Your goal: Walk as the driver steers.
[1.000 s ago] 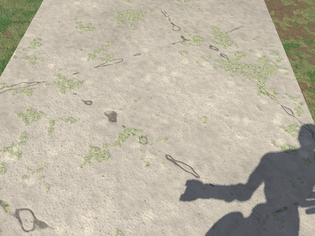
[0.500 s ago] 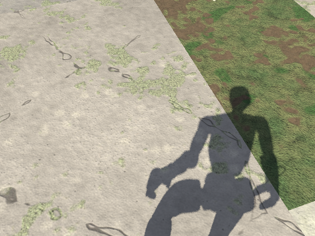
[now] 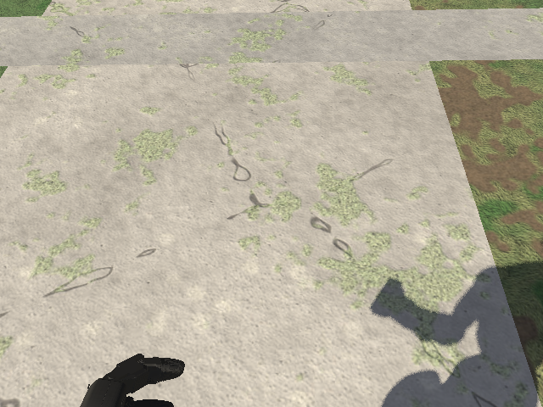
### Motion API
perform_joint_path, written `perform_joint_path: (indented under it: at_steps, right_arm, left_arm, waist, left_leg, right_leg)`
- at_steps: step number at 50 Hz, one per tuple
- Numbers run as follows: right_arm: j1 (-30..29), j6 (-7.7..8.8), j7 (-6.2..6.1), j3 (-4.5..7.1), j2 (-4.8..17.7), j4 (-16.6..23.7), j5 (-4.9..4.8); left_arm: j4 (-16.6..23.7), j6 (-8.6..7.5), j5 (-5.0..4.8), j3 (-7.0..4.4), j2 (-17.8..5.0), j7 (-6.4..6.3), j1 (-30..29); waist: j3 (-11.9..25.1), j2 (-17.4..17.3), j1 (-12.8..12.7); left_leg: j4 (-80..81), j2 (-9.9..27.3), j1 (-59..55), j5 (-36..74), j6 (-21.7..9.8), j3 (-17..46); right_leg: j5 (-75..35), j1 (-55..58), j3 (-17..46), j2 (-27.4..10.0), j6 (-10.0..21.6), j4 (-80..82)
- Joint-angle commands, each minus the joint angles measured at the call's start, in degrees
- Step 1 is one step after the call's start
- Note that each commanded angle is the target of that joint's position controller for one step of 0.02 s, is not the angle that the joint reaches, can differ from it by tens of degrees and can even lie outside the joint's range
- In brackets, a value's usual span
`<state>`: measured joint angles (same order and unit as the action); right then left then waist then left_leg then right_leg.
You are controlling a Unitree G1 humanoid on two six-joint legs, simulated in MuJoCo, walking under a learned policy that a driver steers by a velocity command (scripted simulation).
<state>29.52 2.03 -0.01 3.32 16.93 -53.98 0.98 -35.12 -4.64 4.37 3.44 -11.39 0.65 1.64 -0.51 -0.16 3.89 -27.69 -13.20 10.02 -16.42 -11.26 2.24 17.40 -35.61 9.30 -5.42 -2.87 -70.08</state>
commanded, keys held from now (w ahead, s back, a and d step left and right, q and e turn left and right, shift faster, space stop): w+q+shift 0.34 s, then q+shift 0.50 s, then shift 0.16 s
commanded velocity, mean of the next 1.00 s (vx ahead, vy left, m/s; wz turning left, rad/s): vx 0.56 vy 0.00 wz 0.92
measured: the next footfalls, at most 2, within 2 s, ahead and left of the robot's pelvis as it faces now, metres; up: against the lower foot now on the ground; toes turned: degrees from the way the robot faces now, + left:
right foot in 0.20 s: +0.39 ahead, -0.21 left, +0.00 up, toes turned +15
left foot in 0.60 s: +0.65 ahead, +0.10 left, +0.00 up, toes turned +33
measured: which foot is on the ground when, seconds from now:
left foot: down 0.00-0.18, up 0.20-0.58, down 0.60-1.00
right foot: up 0.00-0.18, down 0.20-0.58, up 0.60-1.00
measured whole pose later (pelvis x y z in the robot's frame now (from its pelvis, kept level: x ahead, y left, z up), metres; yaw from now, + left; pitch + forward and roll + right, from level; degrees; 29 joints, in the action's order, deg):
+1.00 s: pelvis +0.67 +0.00 +0.00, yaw +55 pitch +2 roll +0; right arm 9.4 -3.2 -2.4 4.8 18.3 -33.9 -1.1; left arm -35.6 -2.3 0.5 -2.2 -16.7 -1.0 4.5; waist -1.5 2.0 1.4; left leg -34.4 -13.1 20.2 -13.3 -2.5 17.9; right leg 7.1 -26.8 9.1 2.0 -4.8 -34.5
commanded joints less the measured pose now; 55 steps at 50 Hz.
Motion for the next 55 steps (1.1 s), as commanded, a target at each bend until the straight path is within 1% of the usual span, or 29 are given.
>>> perform_joint_path:
  at_steps: [1,3,6,8,9,10,11,12,14,18,20,23,24,25,28,29,30,31,32,34,37,41,49,50,51,52,53,54,55]
  right_arm:
    - [-7.90,3.28,-0.05,2.45,9.49,7.12,-0.46]
    - [-6.46,3.35,0.83,3.09,9.88,6.95,-1.22]
    - [-4.51,2.92,1.17,4.06,11.01,7.07,-0.98]
    - [-5.83,2.89,1.08,4.62,13.02,7.60,-0.37]
    - [-9.09,3.19,1.28,4.77,13.84,8.33,-0.36]
    - [-11.95,3.99,1.04,3.30,8.53,10.61,-0.55]
    - [-7.77,4.08,1.05,0.73,-0.61,14.55,-2.95]
    - [-8.52,2.97,0.58,0.22,2.97,14.39,-1.83]
    - [-15.41,1.50,1.53,0.92,6.08,14.07,0.25]
    - [-21.85,-1.19,4.05,-0.39,1.74,18.40,1.07]
    - [-24.63,-1.56,3.95,-1.00,1.50,21.19,1.38]
    - [-28.46,-1.31,5.18,-2.05,0.90,23.09,1.33]
    - [-25.41,0.24,4.53,-0.77,2.62,22.40,-4.69]
    - [-24.29,0.85,4.59,-0.29,4.37,21.76,-4.64]
    - [-12.79,-0.25,4.29,3.02,10.13,19.69,-2.68]
    - [-4.99,-0.85,3.41,4.73,12.80,17.41,-2.68]
    - [-6.84,-1.26,1.71,4.85,14.26,17.55,-3.37]
    - [-11.78,-0.40,1.48,4.55,18.42,22.61,0.20]
    - [-13.08,-0.40,1.89,4.82,16.91,24.76,1.30]
    - [-20.96,-0.10,1.83,3.97,12.56,26.63,-1.94]
    - [-24.16,-0.51,0.91,3.68,10.81,26.19,-2.06]
    - [-22.83,-2.71,-1.77,4.28,11.40,24.41,-2.36]
    - [-22.12,-4.56,-2.41,2.31,6.15,24.11,-1.97]
    - [-20.98,-4.44,-2.26,1.90,4.78,23.70,-1.98]
    - [-15.62,-4.33,-1.96,0.86,1.24,22.93,-1.18]
    - [-13.02,-4.01,-2.09,1.65,4.47,23.57,-1.74]
    - [-11.85,-3.43,-2.02,3.01,9.11,23.02,-1.48]
    - [-14.62,-3.87,-2.28,3.86,12.00,21.36,-1.98]
    - [-16.01,-4.76,-2.63,3.76,10.72,20.43,-1.85]
  left_arm:
    - [4.51,1.05,-1.50,-1.36,-7.78,0.58,-2.74]
    - [5.71,1.02,-3.22,-0.96,-6.26,0.56,-6.01]
    - [5.76,0.36,-3.31,-1.97,-8.67,-0.08,-5.45]
    - [3.11,-0.44,-3.18,-4.04,-12.92,-1.09,3.84]
    - [0.45,-0.85,-2.83,-5.48,-15.55,-1.80,15.16]
    - [-1.75,-1.14,-1.33,-7.54,-20.32,-2.92,29.31]
    - [-1.62,-0.57,0.72,-8.47,-25.08,-2.90,27.11]
    - [-1.20,0.06,-0.31,-8.77,-21.72,-2.58,19.77]
    - [-1.32,0.51,-1.11,-6.94,-12.39,-1.84,14.64]
    - [-8.33,-1.15,-2.45,-5.55,-7.00,-0.93,21.00]
    - [-8.77,-2.07,-3.09,-5.78,-7.90,-0.54,19.05]
    - [-9.15,-2.60,-3.72,-6.10,-9.71,-0.98,14.95]
    - [-5.26,-2.09,-5.62,-8.56,-17.29,-2.87,8.30]
    - [-4.65,-1.96,-5.67,-9.14,-19.09,-3.96,8.63]
    - [-3.73,-0.56,-6.62,-10.57,-21.39,-5.06,10.45]
    - [-2.97,-0.41,-6.83,-9.92,-18.28,-4.61,11.06]
    - [-3.32,-0.46,-4.75,-7.89,-10.92,-3.38,14.99]
    - [-0.68,-1.21,-2.74,-6.37,-8.72,-2.45,23.26]
    - [1.14,-2.14,-4.09,-6.89,-15.48,-1.64,20.85]
    - [1.93,-1.89,-4.39,-7.61,-17.34,-2.24,13.29]
    - [1.53,0.26,-3.45,-7.97,-16.41,-3.04,12.25]
    - [2.76,1.11,-3.37,-6.59,-10.28,-2.97,7.92]
    - [3.12,1.50,-3.93,-7.52,-10.39,-1.60,3.85]
    - [2.75,1.21,-3.72,-7.85,-10.49,-1.41,4.35]
    - [3.79,1.25,-2.56,-8.05,-12.73,-1.48,3.45]
    - [4.03,1.89,-0.55,-8.66,-15.48,-1.61,4.89]
    - [3.44,2.01,-1.17,-9.42,-16.39,-1.63,5.23]
    - [4.09,2.28,-2.01,-8.68,-13.12,-1.74,4.39]
    - [4.12,2.88,-2.76,-7.99,-11.15,-1.89,3.32]
  waist:
    - [-8.45,2.71,-3.90]
    - [-5.65,-0.27,-0.31]
    - [-1.58,-3.19,1.42]
    - [5.44,-2.65,-3.52]
    - [11.30,-1.27,-10.67]
    - [19.22,4.68,-16.52]
    - [22.84,22.48,-10.22]
    - [17.06,20.36,-7.34]
    - [5.75,5.42,-7.39]
    - [-0.57,6.51,-5.19]
    - [-2.18,5.39,-3.19]
    - [-4.72,4.85,-1.54]
    - [-3.99,7.42,-0.61]
    - [-0.99,6.36,0.13]
    - [6.67,6.97,5.50]
    - [9.48,2.21,7.83]
    - [6.20,-9.54,3.87]
    - [16.98,-18.12,-2.95]
    - [29.01,-11.40,0.52]
    - [14.98,4.60,-3.59]
    - [6.52,3.87,-7.18]
    - [10.17,1.30,-6.50]
    - [8.72,-9.44,-4.49]
    - [7.35,-8.28,-4.76]
    - [8.52,2.14,-2.12]
    - [6.45,14.00,-0.65]
    - [7.61,15.74,-0.28]
    - [5.90,9.15,-2.26]
    - [4.53,5.35,-2.36]
  left_leg:
    - [20.77,12.57,20.00,3.43,-7.65,20.09]
    - [19.00,11.33,15.98,10.57,-4.56,18.43]
    - [12.14,13.03,4.10,20.51,-1.58,20.41]
    - [-1.38,12.68,-0.51,33.14,1.08,20.17]
    - [-15.14,10.40,4.03,33.18,2.63,17.96]
    - [-34.57,7.71,13.12,18.27,3.10,13.68]
    - [-49.61,3.18,30.13,-14.60,4.75,7.53]
    - [-55.20,8.71,37.75,-8.08,3.92,5.08]
    - [-51.12,14.31,37.23,0.25,4.65,2.32]
    - [-48.98,17.98,38.63,2.09,5.84,1.29]
    - [-43.43,17.19,37.20,4.86,6.67,-1.30]
    - [-21.39,14.93,25.84,15.65,6.96,-6.99]
    - [-16.64,14.61,21.14,19.09,8.32,-6.37]
    - [-13.66,12.17,15.55,20.03,8.50,-8.20]
    - [-9.15,8.18,-2.07,18.27,4.17,-7.91]
    - [-4.99,8.36,-14.96,24.21,1.43,-4.47]
    - [-2.08,13.57,-21.50,37.18,-1.89,3.61]
    - [-6.64,27.00,-32.70,61.64,-14.68,29.31]
    - [3.52,32.18,-35.83,39.06,-19.74,41.56]
    - [8.14,25.63,-18.02,21.17,-13.08,36.47]
    - [8.66,19.74,1.91,35.62,-9.42,26.47]
    - [4.48,13.97,8.66,42.18,-4.71,21.92]
    - [-2.00,13.42,7.89,16.48,2.06,26.48]
    - [-5.10,11.75,8.98,10.36,3.84,25.62]
    - [-16.96,6.70,13.41,-10.09,7.26,19.92]
    - [-27.98,-0.02,21.04,-25.08,11.20,13.08]
    - [-39.58,4.01,23.85,-22.19,13.91,11.61]
    - [-44.51,5.84,23.61,-17.40,14.88,11.29]
    - [-46.61,6.30,23.39,-13.58,15.54,10.30]
  right_leg:
    - [-9.96,8.46,-7.18,-0.94,-2.08,21.00]
    - [-19.40,13.56,-8.92,1.15,-1.53,30.86]
    - [-19.51,15.99,-8.40,3.92,-0.36,39.34]
    - [-11.25,26.75,-8.29,6.73,0.98,41.51]
    - [-7.64,39.40,-7.66,4.81,1.95,40.11]
    - [12.45,52.90,3.75,-6.94,3.49,40.55]
    - [30.55,60.30,35.80,-22.24,7.36,54.63]
    - [37.95,54.08,42.71,-21.71,9.90,58.16]
    - [19.27,41.30,19.54,-15.39,8.37,55.68]
    - [-13.95,34.88,-1.12,-11.03,5.58,55.96]
    - [-36.50,31.71,-9.45,-10.26,5.59,55.87]
    - [-41.31,25.27,-20.29,-5.63,4.18,57.49]
    - [-44.26,24.89,-21.11,-3.70,3.78,55.72]
    - [-52.09,26.38,-21.23,-4.19,3.23,52.62]
    - [-64.84,27.43,-19.77,-6.34,2.31,32.57]
    - [-46.90,19.98,-19.08,-3.83,1.02,17.34]
    - [9.99,7.33,-18.70,4.22,-1.36,-1.35]
    - [23.28,-4.91,-9.82,10.16,-2.65,-21.52]
    - [17.30,-8.51,0.53,9.33,-1.60,-24.54]
    - [10.33,-7.55,1.07,5.66,-0.72,-13.50]
    - [9.65,0.96,0.20,4.34,-2.63,-1.46]
    - [0.45,7.38,-2.18,8.27,-4.29,15.30]
    - [-11.62,18.63,-1.75,7.40,-1.32,38.65]
    - [-17.32,22.77,-1.96,5.72,0.52,45.28]
    - [-28.68,29.21,8.31,-5.22,5.00,47.18]
    - [-41.30,29.49,21.43,-15.53,15.79,49.26]
    - [-31.18,26.50,31.11,-19.33,21.09,51.62]
    - [-22.16,24.40,24.51,-15.22,19.12,50.74]
    - [-15.08,22.40,18.22,-10.83,15.76,50.18]
Velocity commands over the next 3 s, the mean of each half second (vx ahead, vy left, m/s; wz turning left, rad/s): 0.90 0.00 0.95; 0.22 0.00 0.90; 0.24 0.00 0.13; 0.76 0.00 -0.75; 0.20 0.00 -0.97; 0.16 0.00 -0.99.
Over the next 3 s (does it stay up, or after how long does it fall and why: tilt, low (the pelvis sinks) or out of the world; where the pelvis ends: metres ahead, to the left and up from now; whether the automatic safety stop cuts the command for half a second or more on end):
stays up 1.21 0.32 0.02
